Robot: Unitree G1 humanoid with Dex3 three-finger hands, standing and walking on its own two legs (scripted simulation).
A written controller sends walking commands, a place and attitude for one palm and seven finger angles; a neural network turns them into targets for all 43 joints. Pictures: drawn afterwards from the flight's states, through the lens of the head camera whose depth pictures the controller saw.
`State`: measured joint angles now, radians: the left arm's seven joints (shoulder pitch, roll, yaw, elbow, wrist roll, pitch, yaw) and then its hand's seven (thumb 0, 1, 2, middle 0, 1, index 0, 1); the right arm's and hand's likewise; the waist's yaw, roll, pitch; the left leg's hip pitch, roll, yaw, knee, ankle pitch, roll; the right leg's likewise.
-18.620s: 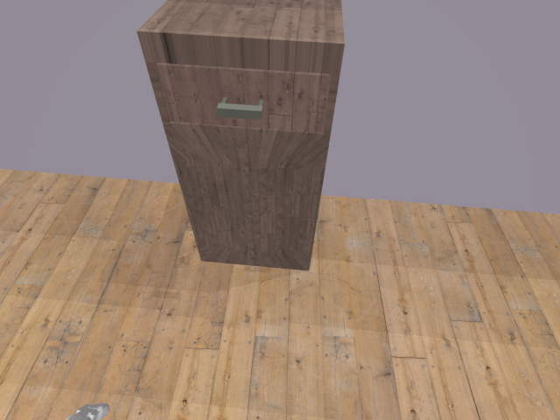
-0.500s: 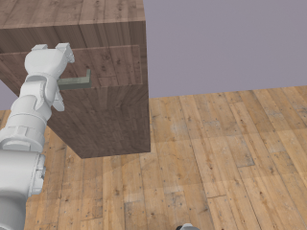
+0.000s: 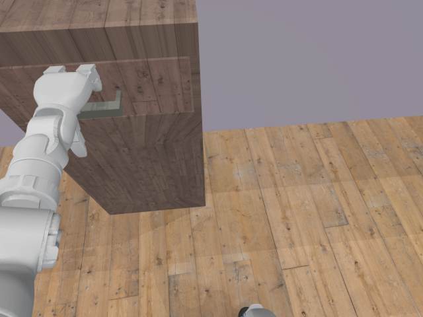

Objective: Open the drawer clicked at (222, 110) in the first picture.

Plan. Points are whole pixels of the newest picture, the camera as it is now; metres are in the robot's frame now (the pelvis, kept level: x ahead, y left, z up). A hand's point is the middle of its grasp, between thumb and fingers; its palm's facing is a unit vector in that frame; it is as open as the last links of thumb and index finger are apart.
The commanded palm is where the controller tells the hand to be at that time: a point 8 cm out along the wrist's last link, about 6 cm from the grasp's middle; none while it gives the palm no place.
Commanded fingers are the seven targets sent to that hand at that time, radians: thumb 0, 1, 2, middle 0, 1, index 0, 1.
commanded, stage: lower the fingers behind the handle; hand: left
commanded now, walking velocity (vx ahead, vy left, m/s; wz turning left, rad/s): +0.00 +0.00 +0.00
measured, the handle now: (96, 103) +0.56 +0.23 +0.03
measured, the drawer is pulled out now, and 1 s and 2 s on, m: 0.00 0.00 0.00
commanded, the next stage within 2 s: lift the fingers back up to retry in 1.32 s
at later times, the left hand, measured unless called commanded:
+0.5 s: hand (85, 119) +0.50 +0.24 +0.05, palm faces -0.05 +0.00 -1.00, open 13.8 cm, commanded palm +0.48 +0.24 +0.09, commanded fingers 0.00 -0.50 0.30 -0.30 -1.20 -0.30 -1.20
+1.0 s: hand (86, 120) +0.50 +0.24 +0.04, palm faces -0.03 +0.04 -1.00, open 13.8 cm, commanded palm +0.49 +0.25 +0.06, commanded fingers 0.00 -0.50 0.30 -0.30 -1.20 -0.30 -1.20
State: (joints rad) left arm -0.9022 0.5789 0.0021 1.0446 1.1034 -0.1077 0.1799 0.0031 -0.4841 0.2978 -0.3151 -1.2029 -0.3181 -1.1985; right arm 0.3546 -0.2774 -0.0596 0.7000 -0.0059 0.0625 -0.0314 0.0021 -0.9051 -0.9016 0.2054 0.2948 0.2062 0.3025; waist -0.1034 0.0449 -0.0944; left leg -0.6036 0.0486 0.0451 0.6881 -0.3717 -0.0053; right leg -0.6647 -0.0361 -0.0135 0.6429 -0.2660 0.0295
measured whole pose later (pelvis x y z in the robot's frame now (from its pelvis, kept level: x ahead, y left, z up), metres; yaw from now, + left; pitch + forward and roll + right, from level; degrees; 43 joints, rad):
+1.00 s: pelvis -0.01 +0.01 -0.02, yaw +0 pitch +21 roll -1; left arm -0.97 0.59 -0.03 1.13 1.12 -0.07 0.27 0.00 -0.48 0.30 -0.25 -1.28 -0.32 -1.20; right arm 0.36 -0.28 -0.04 0.70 -0.01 0.07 -0.03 0.00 -0.90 -0.90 0.21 0.29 0.21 0.30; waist -0.13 0.04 -0.12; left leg -0.78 0.05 0.04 0.83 -0.42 0.00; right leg -0.83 -0.04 -0.01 0.77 -0.30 0.04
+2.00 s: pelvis +0.00 +0.01 +0.00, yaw +1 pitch +17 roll -2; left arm -0.91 0.59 -0.03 1.01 1.06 -0.07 0.17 0.00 -0.48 0.30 -0.31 -1.21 -0.32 -1.20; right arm 0.37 -0.26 -0.05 0.72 0.00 0.08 -0.02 0.00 -0.90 -0.90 0.21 0.29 0.21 0.30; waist -0.10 0.05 -0.11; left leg -0.63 0.04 0.03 0.73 -0.40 0.01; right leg -0.66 -0.04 -0.02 0.64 -0.28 0.04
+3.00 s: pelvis +0.00 +0.00 +0.00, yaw +0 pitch +16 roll -1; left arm -0.92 0.61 0.00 1.05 1.09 -0.10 0.15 0.00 -0.48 0.30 -0.32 -1.20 -0.32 -1.20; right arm 0.36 -0.27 -0.05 0.71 0.00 0.07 -0.04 0.00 -0.90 -0.90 0.21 0.29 0.21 0.30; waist -0.11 0.05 -0.08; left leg -0.58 0.04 0.04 0.68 -0.37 0.00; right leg -0.64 -0.04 -0.01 0.63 -0.26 0.03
